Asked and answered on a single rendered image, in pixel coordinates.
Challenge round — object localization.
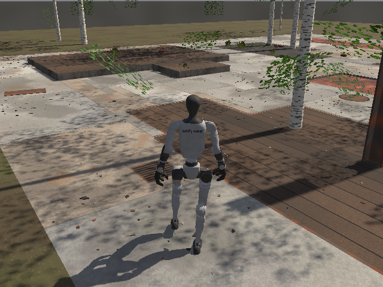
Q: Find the right robot forearm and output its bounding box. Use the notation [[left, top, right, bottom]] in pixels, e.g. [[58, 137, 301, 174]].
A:
[[214, 145, 226, 170]]

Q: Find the robot left upper arm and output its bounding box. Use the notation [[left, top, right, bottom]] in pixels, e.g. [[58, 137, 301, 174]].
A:
[[164, 120, 180, 154]]

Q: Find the left robot forearm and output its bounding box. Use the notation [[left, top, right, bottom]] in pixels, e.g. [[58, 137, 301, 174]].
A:
[[156, 145, 169, 173]]

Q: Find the robot right thigh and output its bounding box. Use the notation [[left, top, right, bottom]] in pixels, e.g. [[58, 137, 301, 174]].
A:
[[196, 168, 212, 216]]

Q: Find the robot left hand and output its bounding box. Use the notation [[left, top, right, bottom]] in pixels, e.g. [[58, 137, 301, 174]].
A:
[[154, 171, 168, 186]]

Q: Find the left robot foot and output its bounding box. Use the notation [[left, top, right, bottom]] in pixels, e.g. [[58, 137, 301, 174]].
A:
[[171, 218, 179, 230]]

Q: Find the robot right upper arm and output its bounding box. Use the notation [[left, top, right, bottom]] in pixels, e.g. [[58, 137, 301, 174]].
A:
[[205, 121, 221, 154]]

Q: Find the robot right hand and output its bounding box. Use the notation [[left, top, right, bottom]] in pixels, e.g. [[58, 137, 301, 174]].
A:
[[212, 168, 226, 181]]

